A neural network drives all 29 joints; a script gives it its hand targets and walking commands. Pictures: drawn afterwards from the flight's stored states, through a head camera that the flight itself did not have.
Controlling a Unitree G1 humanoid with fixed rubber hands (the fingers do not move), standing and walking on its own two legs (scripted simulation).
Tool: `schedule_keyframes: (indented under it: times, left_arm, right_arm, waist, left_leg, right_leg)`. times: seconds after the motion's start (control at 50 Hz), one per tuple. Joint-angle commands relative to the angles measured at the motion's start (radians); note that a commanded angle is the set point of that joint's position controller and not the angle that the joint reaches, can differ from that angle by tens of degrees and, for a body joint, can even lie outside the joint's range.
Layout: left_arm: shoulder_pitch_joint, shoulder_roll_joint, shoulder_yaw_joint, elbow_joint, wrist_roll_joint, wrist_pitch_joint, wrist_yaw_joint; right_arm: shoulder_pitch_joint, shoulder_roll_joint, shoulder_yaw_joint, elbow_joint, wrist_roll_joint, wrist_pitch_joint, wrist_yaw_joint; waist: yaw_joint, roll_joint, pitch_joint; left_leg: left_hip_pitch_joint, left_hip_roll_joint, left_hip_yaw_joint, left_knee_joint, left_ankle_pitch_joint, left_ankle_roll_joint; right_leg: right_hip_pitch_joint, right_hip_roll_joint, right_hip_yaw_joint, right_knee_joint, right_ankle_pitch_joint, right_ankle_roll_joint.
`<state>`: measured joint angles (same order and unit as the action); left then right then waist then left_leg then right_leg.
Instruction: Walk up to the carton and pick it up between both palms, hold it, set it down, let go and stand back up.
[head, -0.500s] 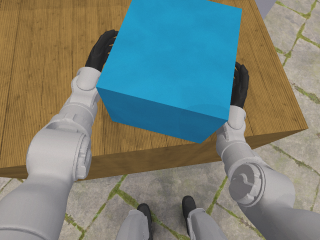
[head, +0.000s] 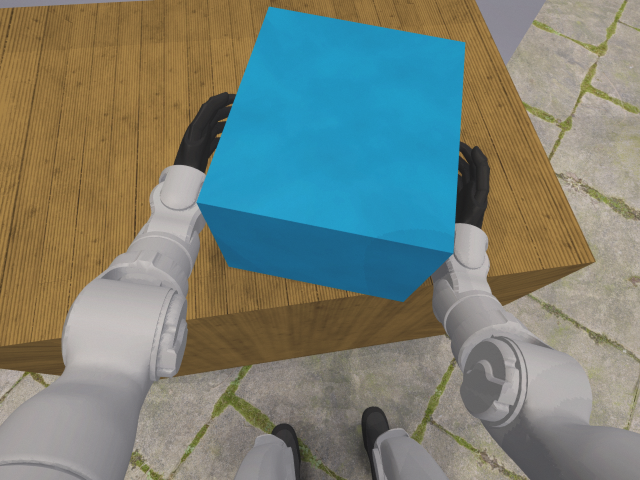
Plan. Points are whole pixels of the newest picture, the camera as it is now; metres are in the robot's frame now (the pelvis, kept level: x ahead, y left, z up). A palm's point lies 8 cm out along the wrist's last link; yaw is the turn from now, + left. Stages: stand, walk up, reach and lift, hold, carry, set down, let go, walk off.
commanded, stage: reach and lift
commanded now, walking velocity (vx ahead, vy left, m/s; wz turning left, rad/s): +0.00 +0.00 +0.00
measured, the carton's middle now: (339, 161) +0.49 -0.03 +0.01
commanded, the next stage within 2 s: none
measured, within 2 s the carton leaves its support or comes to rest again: leaves its support in 0.28 s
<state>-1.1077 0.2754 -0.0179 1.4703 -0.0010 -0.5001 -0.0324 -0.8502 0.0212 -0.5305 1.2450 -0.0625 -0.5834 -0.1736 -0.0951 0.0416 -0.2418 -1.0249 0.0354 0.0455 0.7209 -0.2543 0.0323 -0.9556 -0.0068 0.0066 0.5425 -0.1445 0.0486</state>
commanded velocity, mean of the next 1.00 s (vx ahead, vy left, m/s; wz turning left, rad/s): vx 0.00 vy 0.00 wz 0.00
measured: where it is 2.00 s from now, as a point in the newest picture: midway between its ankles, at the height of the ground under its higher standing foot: (336, 473)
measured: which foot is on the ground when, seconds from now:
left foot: down 0.00-1.00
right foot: down 0.00-1.00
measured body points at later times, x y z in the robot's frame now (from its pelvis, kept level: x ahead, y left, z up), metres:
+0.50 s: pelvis -0.01 -0.01 +0.00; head +0.09 +0.01 +0.44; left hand +0.47 +0.13 +0.05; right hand +0.41 -0.20 +0.03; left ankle +0.02 +0.08 -0.70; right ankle +0.04 -0.17 -0.70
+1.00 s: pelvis +0.01 -0.04 +0.02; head +0.01 -0.05 +0.47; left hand +0.46 +0.10 +0.16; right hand +0.41 -0.24 +0.11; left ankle +0.02 +0.08 -0.70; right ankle +0.04 -0.17 -0.70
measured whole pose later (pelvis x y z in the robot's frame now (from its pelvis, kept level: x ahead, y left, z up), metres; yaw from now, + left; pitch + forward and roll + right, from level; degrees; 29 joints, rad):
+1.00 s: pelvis +0.01 -0.04 +0.02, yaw +2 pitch +15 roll +0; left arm -0.96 0.22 -0.10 1.32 -0.18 -0.11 0.01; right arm -0.69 -0.07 -0.18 0.89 0.16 0.08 -0.23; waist -0.09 0.05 -0.31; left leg -0.61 0.03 0.05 0.57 -0.23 0.02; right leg -0.61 -0.01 0.01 0.55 -0.20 0.03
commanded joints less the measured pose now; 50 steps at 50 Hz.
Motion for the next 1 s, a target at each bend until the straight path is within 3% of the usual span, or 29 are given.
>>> schedule_keyframes:
  times: [0.0,0.02,0.06,0.1,0.12,0.16,0.2,0.22,0.28,0.36,0.38,0.44,0.46,0.48,0.5,0.54,0.56,0.6,0.64,0.66,0.68,0.74,0.78,0.8,0.82,0.86,0.88,0.96,0.98]
  left_arm:
    - [-0.546,-0.644,-0.194,-0.2,-0.033,-0.044,-0.038]
    - [-0.567,-0.595,-0.163,-0.19,-0.048,-0.043,-0.043]
    - [-0.591,-0.613,-0.205,-0.272,-0.066,-0.035,-0.034]
    - [-0.539,-0.614,-0.172,-0.25,-0.065,-0.025,-0.029]
    - [-0.599,-0.589,-0.189,-0.287,-0.093,-0.03,-0.028]
    - [-0.625,-0.589,-0.223,-0.335,-0.118,-0.017,-0.026]
    - [-0.594,-0.589,-0.205,-0.313,-0.103,-0.005,-0.024]
    - [-0.583,-0.628,-0.233,-0.336,-0.123,0.001,-0.022]
    - [-0.617,-0.666,-0.27,-0.388,-0.147,0.012,-0.016]
    - [-0.677,-0.708,-0.343,-0.483,-0.19,0.047,-0.003]
    - [-0.697,-0.709,-0.343,-0.528,-0.199,0.052,-0.001]
    - [-0.732,-0.745,-0.381,-0.594,-0.227,0.084,0.007]
    - [-0.708,-0.736,-0.381,-0.564,-0.238,0.097,0.0]
    - [-0.71,-0.749,-0.409,-0.641,-0.236,0.105,0.005]
    - [-0.75,-0.716,-0.369,-0.588,-0.218,0.129,0.001]
    - [-0.744,-0.776,-0.406,-0.691,-0.237,0.137,0.008]
    - [-0.787,-0.797,-0.41,-0.634,-0.221,0.163,-0.006]
    - [-0.775,-0.843,-0.431,-0.714,-0.249,0.176,-0.004]
    - [-0.761,-0.788,-0.392,-0.709,-0.226,0.192,-0.003]
    - [-0.738,-0.802,-0.384,-0.751,-0.215,0.195,0.001]
    - [-0.757,-0.779,-0.333,-0.626,-0.183,0.222,-0.011]
    - [-0.708,-0.793,-0.315,-0.656,-0.173,0.25,-0.015]
    - [-0.714,-0.762,-0.23,-0.59,-0.125,0.272,-0.03]
    - [-0.668,-0.754,-0.199,-0.599,-0.138,0.287,-0.03]
    - [-0.706,-0.759,-0.214,-0.617,-0.13,0.285,-0.037]
    - [-0.666,-0.76,-0.171,-0.658,-0.131,0.285,-0.041]
    - [-0.667,-0.699,-0.118,-0.604,-0.107,0.31,-0.046]
    - [-0.585,-0.655,-0.012,-0.622,-0.063,0.348,-0.078]
    - [-0.511,-0.648,0.01,-0.632,-0.056,0.359,-0.075]
  right_arm:
    - [-0.656,0.517,0.394,-0.003,-0.096,-0.012,0.165]
    - [-0.665,0.53,0.403,-0.033,-0.09,-0.004,0.163]
    - [-0.664,0.561,0.444,-0.048,-0.069,0.016,0.161]
    - [-0.671,0.573,0.468,-0.091,-0.05,0.032,0.169]
    - [-0.727,0.603,0.496,-0.174,-0.029,0.048,0.169]
    - [-0.716,0.597,0.51,-0.188,-0.023,0.069,0.169]
    - [-0.722,0.626,0.556,-0.203,0.015,0.092,0.17]
    - [-0.726,0.646,0.571,-0.286,0.029,0.105,0.164]
    - [-0.75,0.704,0.642,-0.359,0.06,0.146,0.164]
    - [-0.75,0.684,0.679,-0.479,0.091,0.211,0.17]
    - [-0.759,0.681,0.69,-0.49,0.123,0.227,0.17]
    - [-0.762,0.717,0.753,-0.601,0.157,0.301,0.166]
    - [-0.747,0.696,0.737,-0.605,0.134,0.324,0.164]
    - [-0.696,0.695,0.75,-0.617,0.14,0.342,0.167]
    - [-0.755,0.676,0.742,-0.563,0.138,0.376,0.165]
    - [-0.758,0.737,0.824,-0.695,0.197,0.385,0.169]
    - [-0.795,0.701,0.8,-0.714,0.193,0.411,0.16]
    - [-0.764,0.713,0.811,-0.77,0.207,0.419,0.156]
    - [-0.779,0.731,0.86,-0.809,0.203,0.464,0.167]
    - [-0.742,0.719,0.855,-0.82,0.206,0.465,0.156]
    - [-0.768,0.691,0.799,-0.755,0.199,0.49,0.159]
    - [-0.804,0.707,0.817,-0.842,0.24,0.501,0.161]
    - [-0.791,0.668,0.77,-0.768,0.217,0.535,0.159]
    - [-0.828,0.692,0.804,-0.825,0.234,0.541,0.155]
    - [-0.829,0.696,0.806,-0.805,0.233,0.552,0.156]
    - [-0.845,0.712,0.835,-0.873,0.241,0.55,0.152]
    - [-0.844,0.709,0.796,-0.856,0.238,0.581,0.148]
    - [-0.794,0.712,0.808,-0.848,0.234,0.631,0.136]
    - [-0.789,0.733,0.857,-0.911,0.258,0.642,0.142]
  waist:
    - [-0.07,0.248,-1.078]
    - [-0.043,0.236,-1.07]
    - [-0.048,0.253,-1.105]
    - [-0.018,0.235,-1.102]
    - [-0.019,0.187,-1.106]
    - [-0.044,0.198,-1.119]
    - [-0.018,0.179,-1.105]
    - [-0.026,0.151,-1.137]
    - [0.0,0.16,-1.145]
    - [-0.036,0.177,-1.166]
    - [-0.024,0.2,-1.131]
    - [-0.014,0.167,-1.104]
    - [-0.025,0.153,-1.112]
    - [-0.027,0.179,-1.158]
    - [-0.05,0.162,-1.073]
    - [-0.003,0.168,-1.109]
    - [-0.038,0.148,-1.057]
    - [-0.031,0.185,-1.059]
    - [0.023,0.136,-1.04]
    - [0.01,0.125,-1.0]
    - [-0.001,0.133,-0.932]
    - [0.026,0.138,-0.86]
    - [0.023,0.095,-0.74]
    - [0.059,0.026,-0.746]
    - [0.031,0.061,-0.719]
    - [0.075,0.008,-0.734]
    - [0.059,-0.016,-0.657]
    - [0.081,-0.108,-0.523]
    - [0.129,-0.114,-0.553]
  left_leg:
    - [0.958,-0.004,-0.049,0.056,0.73,-0.146]
    - [0.918,-0.015,-0.035,0.061,0.678,-0.136]
    - [0.961,-0.019,-0.039,0.069,0.692,-0.131]
    - [0.932,-0.024,-0.03,0.075,0.668,-0.117]
    - [0.923,-0.031,-0.025,0.073,0.615,-0.1]
    - [0.853,-0.031,-0.03,0.062,0.564,-0.099]
    - [0.867,-0.038,-0.019,0.056,0.546,-0.086]
    - [0.855,-0.036,-0.027,0.056,0.548,-0.081]
    - [0.842,-0.035,-0.034,0.041,0.495,-0.075]
    - [0.92,-0.025,-0.069,0.021,0.515,-0.096]
    - [0.935,-0.025,-0.067,0.028,0.53,-0.103]
    - [0.918,-0.025,-0.079,-0.016,0.425,-0.085]
    - [0.893,-0.031,-0.089,-0.02,0.377,-0.078]
    - [0.908,-0.018,-0.108,-0.026,0.432,-0.092]
    - [0.897,-0.025,-0.1,-0.042,0.392,-0.087]
    - [0.944,-0.024,-0.108,-0.032,0.454,-0.089]
    - [0.905,-0.017,-0.127,-0.054,0.429,-0.091]
    - [0.951,-0.019,-0.129,-0.054,0.449,-0.098]
    - [0.911,-0.016,-0.123,-0.09,0.358,-0.068]
    - [0.921,-0.021,-0.13,-0.096,0.412,-0.073]
    - [0.899,-0.022,-0.125,-0.114,0.349,-0.072]
    - [0.929,-0.022,-0.125,-0.13,0.38,-0.082]
    - [0.907,-0.029,-0.117,-0.176,0.29,-0.07]
    - [0.867,-0.032,-0.108,-0.189,0.275,-0.044]
    - [0.887,-0.035,-0.11,-0.191,0.317,-0.048]
    - [0.858,-0.04,-0.101,-0.198,0.323,-0.033]
    - [0.804,-0.048,-0.089,-0.225,0.278,-0.026]
    - [0.735,-0.069,-0.067,-0.282,0.212,0.013]
    - [0.73,-0.075,-0.061,-0.289,0.252,0.023]
  right_leg:
    - [0.257,0.112,-0.106,0.011,0.353,-0.06]
    - [0.279,0.107,-0.096,0.014,0.33,-0.059]
    - [0.264,0.108,-0.095,0.012,0.344,-0.061]
    - [0.281,0.107,-0.08,0.025,0.345,-0.063]
    - [0.325,0.102,-0.078,0.03,0.35,-0.058]
    - [0.365,0.093,-0.082,0.05,0.362,-0.056]
    - [0.378,0.085,-0.066,0.048,0.384,-0.052]
    - [0.418,0.094,-0.07,0.056,0.395,-0.048]
    - [0.424,0.101,-0.056,0.073,0.365,-0.045]
    - [0.414,0.11,-0.068,0.061,0.322,-0.047]
    - [0.391,0.111,-0.064,0.071,0.282,-0.049]
    - [0.412,0.108,-0.039,0.053,0.212,-0.044]
    - [0.4,0.112,-0.042,0.051,0.176,-0.048]
    - [0.421,0.124,-0.039,0.061,0.185,-0.042]
    - [0.414,0.1,-0.041,0.041,0.148,-0.038]
    - [0.448,0.115,-0.02,0.042,0.192,-0.037]
    - [0.447,0.108,-0.02,0.03,0.157,-0.041]
    - [0.412,0.122,-0.024,0.016,0.147,-0.047]
    - [0.471,0.111,0.001,0.023,0.103,-0.036]
    - [0.495,0.11,0.0,0.017,0.16,-0.036]
    - [0.469,0.109,0.005,-0.001,0.088,-0.035]
    - [0.518,0.108,0.003,-0.021,0.12,-0.047]
    - [0.531,0.092,0.003,-0.061,0.062,-0.04]
    - [0.601,0.082,0.014,-0.049,0.115,-0.037]
    - [0.634,0.086,0.005,-0.044,0.17,-0.034]
    - [0.702,0.076,0.018,-0.038,0.227,-0.024]
    - [0.751,0.071,0.022,-0.04,0.234,-0.023]
    - [0.916,0.032,0.044,-0.048,0.342,0.006]
    - [0.983,0.032,0.055,-0.053,0.408,0.011]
